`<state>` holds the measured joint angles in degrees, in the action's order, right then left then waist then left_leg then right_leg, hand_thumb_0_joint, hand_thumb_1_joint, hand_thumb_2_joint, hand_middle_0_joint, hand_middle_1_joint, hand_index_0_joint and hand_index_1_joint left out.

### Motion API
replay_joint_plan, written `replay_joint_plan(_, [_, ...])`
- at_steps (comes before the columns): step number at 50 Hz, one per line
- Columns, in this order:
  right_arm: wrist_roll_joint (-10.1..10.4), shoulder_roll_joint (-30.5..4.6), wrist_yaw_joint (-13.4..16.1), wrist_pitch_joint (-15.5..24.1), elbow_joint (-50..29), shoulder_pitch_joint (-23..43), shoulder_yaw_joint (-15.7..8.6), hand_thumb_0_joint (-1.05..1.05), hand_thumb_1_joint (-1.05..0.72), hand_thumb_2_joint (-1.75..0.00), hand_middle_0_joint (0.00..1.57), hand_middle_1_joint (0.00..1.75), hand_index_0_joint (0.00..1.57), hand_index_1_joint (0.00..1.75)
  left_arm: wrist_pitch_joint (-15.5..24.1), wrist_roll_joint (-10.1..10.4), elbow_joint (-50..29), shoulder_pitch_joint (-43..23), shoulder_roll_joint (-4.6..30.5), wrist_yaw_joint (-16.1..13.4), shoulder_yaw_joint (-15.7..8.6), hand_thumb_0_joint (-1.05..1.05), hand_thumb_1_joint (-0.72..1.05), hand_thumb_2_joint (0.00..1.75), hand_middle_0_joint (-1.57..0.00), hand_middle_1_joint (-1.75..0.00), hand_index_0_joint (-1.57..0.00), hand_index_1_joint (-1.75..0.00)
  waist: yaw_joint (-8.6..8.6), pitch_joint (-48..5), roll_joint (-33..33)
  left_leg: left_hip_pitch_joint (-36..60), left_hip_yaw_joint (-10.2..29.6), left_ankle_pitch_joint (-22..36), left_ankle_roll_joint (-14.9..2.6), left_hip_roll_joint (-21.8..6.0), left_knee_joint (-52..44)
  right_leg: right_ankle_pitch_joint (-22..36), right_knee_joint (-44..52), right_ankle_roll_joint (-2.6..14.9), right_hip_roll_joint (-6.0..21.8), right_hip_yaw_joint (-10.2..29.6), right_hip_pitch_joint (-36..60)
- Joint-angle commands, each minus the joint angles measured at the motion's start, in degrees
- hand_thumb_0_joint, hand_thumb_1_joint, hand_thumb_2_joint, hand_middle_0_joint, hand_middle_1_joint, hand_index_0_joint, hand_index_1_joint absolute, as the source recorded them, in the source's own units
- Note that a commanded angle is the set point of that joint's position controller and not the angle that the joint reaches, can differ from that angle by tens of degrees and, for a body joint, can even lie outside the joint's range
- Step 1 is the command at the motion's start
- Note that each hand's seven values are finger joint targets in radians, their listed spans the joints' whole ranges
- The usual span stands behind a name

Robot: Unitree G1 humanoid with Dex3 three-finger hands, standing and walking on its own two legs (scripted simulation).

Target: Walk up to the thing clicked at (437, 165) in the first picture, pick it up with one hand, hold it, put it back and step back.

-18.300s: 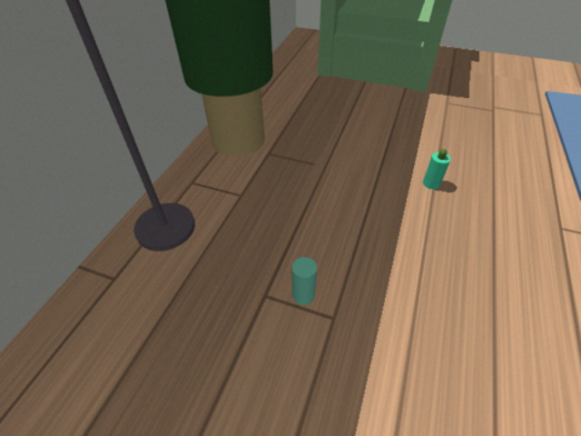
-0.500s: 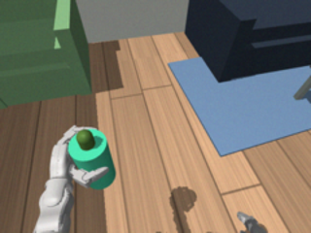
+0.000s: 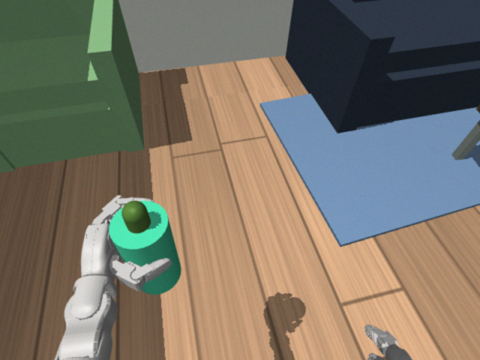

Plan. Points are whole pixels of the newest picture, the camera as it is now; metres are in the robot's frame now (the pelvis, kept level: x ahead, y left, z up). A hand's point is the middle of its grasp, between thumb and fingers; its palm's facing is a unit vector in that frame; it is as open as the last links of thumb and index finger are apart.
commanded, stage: hold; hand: left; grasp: from the side
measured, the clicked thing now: (147, 244) +0.32 +0.16 +0.02
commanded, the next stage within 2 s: crouch in 1.76 s
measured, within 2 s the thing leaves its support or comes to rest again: neither
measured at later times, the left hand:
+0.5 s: hand (142, 246) +0.31 +0.17 +0.04, palm faces +0.08 -1.00 -0.02, open 11.5 cm
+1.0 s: hand (144, 242) +0.31 +0.16 +0.03, palm faces +0.08 -1.00 -0.01, open 11.5 cm
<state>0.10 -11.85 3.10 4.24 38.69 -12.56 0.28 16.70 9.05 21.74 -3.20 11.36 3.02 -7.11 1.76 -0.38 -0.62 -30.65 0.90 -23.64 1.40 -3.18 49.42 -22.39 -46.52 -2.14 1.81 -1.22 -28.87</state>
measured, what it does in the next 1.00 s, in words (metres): stands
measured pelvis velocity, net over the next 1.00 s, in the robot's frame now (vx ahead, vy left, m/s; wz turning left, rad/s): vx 0.00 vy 0.00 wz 0.00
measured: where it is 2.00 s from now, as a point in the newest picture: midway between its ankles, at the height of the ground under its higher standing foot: outside the picture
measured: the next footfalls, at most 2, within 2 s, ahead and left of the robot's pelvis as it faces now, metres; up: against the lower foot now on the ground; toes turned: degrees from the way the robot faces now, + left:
none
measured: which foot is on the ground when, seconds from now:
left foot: down 0.00-1.00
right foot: down 0.00-1.00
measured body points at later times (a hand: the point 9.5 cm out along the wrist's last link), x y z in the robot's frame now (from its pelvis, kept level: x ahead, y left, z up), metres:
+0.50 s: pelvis -0.01 +0.00 +0.00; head +0.03 +0.01 +0.45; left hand +0.30 +0.22 +0.04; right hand +0.12 -0.24 -0.10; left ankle +0.02 +0.13 -0.70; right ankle +0.01 -0.15 -0.70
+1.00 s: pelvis +0.00 +0.00 +0.00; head +0.03 +0.01 +0.45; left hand +0.30 +0.22 +0.04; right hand +0.13 -0.25 -0.10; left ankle +0.02 +0.13 -0.70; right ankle +0.01 -0.15 -0.70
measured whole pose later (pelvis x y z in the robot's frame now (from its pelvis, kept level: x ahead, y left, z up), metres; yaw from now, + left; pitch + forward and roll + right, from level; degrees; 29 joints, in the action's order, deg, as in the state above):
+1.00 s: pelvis +0.00 +0.00 +0.00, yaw +0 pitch +5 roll -1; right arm 0.0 -12.1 3.0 5.2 39.6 -12.9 0.3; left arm 18.2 9.4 24.1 -4.5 10.7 3.5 -7.1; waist 1.7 -0.4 -0.6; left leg -30.3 0.8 -23.0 1.5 -3.1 48.7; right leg -21.9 -46.2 -2.0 1.8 -1.1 -28.7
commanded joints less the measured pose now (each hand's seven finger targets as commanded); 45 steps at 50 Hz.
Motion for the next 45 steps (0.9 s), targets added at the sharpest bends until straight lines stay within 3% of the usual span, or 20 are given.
replay_joint_plan(1, [-0.1,-7.2,0.6,2.8,-7.1,1.4,-2.5,0.00,-0.92,-0.91,0.20,0.30,0.20,0.30,8.7,2.5,-23.0,-23.5,8.6,-0.1,-5.2,0.00,0.04,1.16,-1.16,-1.34,-1.18,-1.34,0.21,-21.2,-3.4,10.3,-0.9,15.9,-0.86,2.4,-7.2,17.2,5.7,2.11,-2.1,-1.5,7.6])
replay_joint_plan(5, [-0.1,-7.7,0.5,3.1,-6.5,1.3,-2.6,0.00,-0.92,-0.91,0.20,0.30,0.20,0.30,8.6,2.3,-21.2,-23.9,7.6,-0.4,-4.1,0.00,0.06,1.17,-1.17,-1.36,-1.19,-1.36,0.48,-18.9,-3.8,10.5,-0.4,14.3,-0.56,2.0,-8.2,14.9,5.6,2.37,-2.3,-1.9,5.7])
replay_joint_plan(7, [-0.2,-7.4,0.6,3.0,-6.5,1.6,-2.5,0.00,-0.92,-0.91,0.20,0.30,0.20,0.30,8.9,2.1,-21.1,-24.8,9.4,-0.5,-5.9,0.00,0.05,1.17,-1.16,-1.34,-1.18,-1.34,0.10,-19.9,-3.9,10.2,-0.6,13.4,-0.69,2.2,-8.1,14.4,6.1,2.30,-2.2,-1.7,6.3])
replay_joint_plan(8, [-0.1,-7.3,0.6,3.1,-6.8,2.2,-2.4,0.00,-0.92,-0.90,0.20,0.30,0.20,0.30,8.7,2.1,-20.6,-23.7,8.4,-0.2,-4.8,0.00,0.06,1.16,-1.18,-1.35,-1.20,-1.35,0.14,-17.8,-3.5,9.4,-0.6,11.8,-0.78,2.3,-8.5,13.0,6.5,2.18,-2.2,-1.7,5.8])
replay_joint_plan(10, [-0.2,-7.5,0.4,3.2,-6.7,1.6,-2.6,0.00,-0.92,-0.90,0.20,0.30,0.20,0.30,8.8,2.4,-21.4,-23.6,7.6,0.2,-3.8,0.00,0.06,1.18,-1.18,-1.37,-1.20,-1.37,0.16,-19.6,-4.4,10.1,-0.4,12.8,-0.57,2.2,-8.4,13.7,6.0,2.36,-2.3,-1.8,6.2])
replay_joint_plan(11, [-0.1,-7.8,0.3,3.3,-6.6,1.7,-2.7,0.00,-0.92,-0.91,0.20,0.30,0.20,0.30,8.8,2.3,-19.5,-23.7,7.4,0.4,-3.9,0.00,0.06,1.18,-1.19,-1.36,-1.21,-1.36,0.46,-18.1,-4.2,10.2,-0.3,12.1,-0.42,2.0,-8.8,12.9,5.9,2.44,-2.5,-2.1,5.3])
replay_joint_plan(12, [-0.1,-7.8,0.3,3.3,-6.5,1.7,-2.8,0.00,-0.92,-0.90,0.20,0.30,0.20,0.30,8.8,2.4,-19.0,-22.2,8.4,0.3,-5.1,0.00,0.06,1.19,-1.19,-1.37,-1.21,-1.37,-0.40,-18.8,-3.9,9.5,-0.5,12.1,-0.55,2.2,-8.6,12.8,6.2,2.41,-2.3,-2.0,5.9])
replay_joint_plan(15, [0.0,-7.3,0.2,3.4,-7.0,2.3,-2.5,0.00,-0.92,-0.91,0.20,0.30,0.20,0.30,9.1,2.7,-19.4,-23.6,6.9,0.9,-3.5,0.00,0.05,1.18,-1.19,-1.37,-1.21,-1.37,0.31,-18.1,-2.3,9.1,-1.1,11.5,-0.97,2.6,-8.3,13.1,7.0,2.04,-2.0,-1.5,6.6])
replay_joint_plan(17, [0.0,-7.6,0.2,3.6,-6.6,1.7,-2.7,0.00,-0.92,-0.91,0.20,0.30,0.20,0.30,9.2,2.7,-19.6,-22.7,7.8,0.8,-4.7,0.00,0.05,1.19,-1.19,-1.37,-1.20,-1.37,-0.29,-19.7,-3.5,10.0,-0.9,12.8,-0.78,2.4,-8.2,14.1,6.3,2.27,-2.0,-1.5,6.6])
replay_joint_plan(19, [0.1,-7.8,0.2,3.5,-7.0,1.9,-2.8,0.00,-0.92,-0.91,0.20,0.30,0.20,0.30,9.4,2.5,-20.8,-22.7,7.3,0.9,-3.7,0.00,0.05,1.18,-1.18,-1.35,-1.19,-1.36,-0.09,-19.4,-2.4,10.2,-0.6,13.1,-0.75,2.3,-8.5,14.1,6.3,2.32,-2.2,-1.8,6.9])
replay_joint_plan(21, [0.0,-7.5,0.2,3.6,-6.8,1.5,-2.6,0.00,-0.92,-0.91,0.20,0.30,0.20,0.30,9.4,2.6,-22.1,-23.0,8.5,0.4,-5.1,0.00,0.08,1.18,-1.18,-1.35,-1.19,-1.35,-0.45,-20.9,-4.4,10.7,-1.0,14.8,-0.61,2.5,-8.0,15.7,6.3,2.31,-2.1,-1.5,7.8])
replay_joint_plan(23, [0.0,-7.3,0.3,3.6,-6.8,1.7,-2.5,0.00,-0.92,-0.91,0.20,0.30,0.20,0.30,9.3,2.5,-21.3,-23.2,7.2,0.1,-4.1,0.00,0.04,1.19,-1.19,-1.37,-1.20,-1.37,0.13,-19.0,-2.5,9.7,-0.8,12.5,-0.87,2.4,-8.5,13.8,6.7,2.14,-2.1,-1.6,6.8])
replay_joint_plan(25, [-0.1,-7.2,0.4,3.7,-6.6,2.0,-2.4,0.00,-0.92,-0.91,0.20,0.30,0.20,0.30,9.4,2.5,-21.3,-23.6,9.0,-0.3,-6.1,0.00,0.03,1.18,-1.18,-1.35,-1.19,-1.36,-0.02,-19.3,-3.7,9.7,-1.1,11.7,-0.91,2.6,-8.3,13.3,7.0,2.05,-1.9,-1.3,6.8])
replay_joint_plan(26, [-0.1,-7.4,0.5,3.7,-6.7,2.0,-2.5,0.00,-0.92,-0.91,0.20,0.30,0.20,0.30,9.3,2.4,-21.4,-23.7,7.9,-0.2,-4.7,0.00,0.04,1.18,-1.17,-1.35,-1.18,-1.35,0.28,-18.7,-2.7,9.4,-0.8,11.0,-0.88,2.4,-8.7,12.4,6.7,2.17,-2.1,-1.5,6.3])
replay_joint_plan(30, [-0.1,-7.5,0.5,3.8,-6.8,2.6,-2.4,0.00,-0.91,-0.91,0.20,0.30,0.20,0.30,9.8,2.3,-21.1,-24.6,9.0,0.2,-5.7,0.00,0.09,1.19,-1.17,-1.35,-1.18,-1.35,-0.09,-17.7,-3.9,9.2,-0.8,9.0,-0.75,2.5,-9.3,10.5,7.0,2.35,-2.1,-1.5,5.6])
replay_joint_plan(33, [-0.1,-7.6,0.5,4.1,-6.3,2.3,-2.4,0.00,-0.92,-0.91,0.20,0.30,0.20,0.30,9.6,2.6,-19.5,-24.9,6.8,0.8,-3.3,0.00,0.06,1.19,-1.18,-1.37,-1.20,-1.37,0.63,-17.6,-3.7,9.7,-0.6,10.0,-0.68,2.3,-9.0,11.6,6.6,2.32,-2.2,-1.7,5.1])
replay_joint_plan(36, [0.1,-8.0,0.5,3.9,-6.2,1.8,-2.8,0.00,-0.92,-0.91,0.20,0.30,0.20,0.30,9.2,2.5,-16.6,-23.3,7.8,1.0,-4.7,0.00,0.06,1.19,-1.18,-1.36,-1.19,-1.37,0.26,-18.3,-2.1,9.4,-0.7,12.0,-0.84,2.4,-8.5,13.3,6.5,2.25,-2.1,-1.7,6.0])
replay_joint_plan(37, [-0.1,-7.6,0.4,3.9,-6.3,1.7,-2.5,0.00,-0.92,-0.91,0.20,0.30,0.20,0.30,9.4,2.5,-18.3,-23.8,6.5,1.4,-2.7,0.00,0.05,1.20,-1.19,-1.38,-1.21,-1.38,0.38,-18.3,-2.4,9.7,-0.7,12.0,-0.86,2.4,-8.4,13.5,6.6,2.25,-2.1,-1.6,5.8])
replay_joint_plan(44, [-0.1,-7.5,0.5,3.7,-6.3,1.7,-2.5,0.00,-0.92,-0.91,0.20,0.30,0.20,0.30,9.9,2.8,-20.0,-24.5,8.8,0.9,-5.5,0.00,0.05,1.20,-1.19,-1.37,-1.20,-1.38,-0.39,-20.9,-3.8,10.3,-1.1,13.8,-0.87,2.7,-7.8,15.2,6.6,2.18,-1.9,-1.3,7.4])
replay_joint_plan(45, [0.0,-7.5,0.6,3.7,-6.8,2.4,-2.4,0.00,-0.92,-0.91,0.20,0.30,0.20,0.30,9.5,2.7,-18.3,-23.7,7.3,0.7,-4.5,0.00,0.04,1.21,-1.20,-1.38,-1.21,-1.39,0.19,-19.0,-1.5,9.6,-1.0,12.6,-0.99,2.5,-8.1,14.0,6.9,2.15,-2.1,-1.5,6.3])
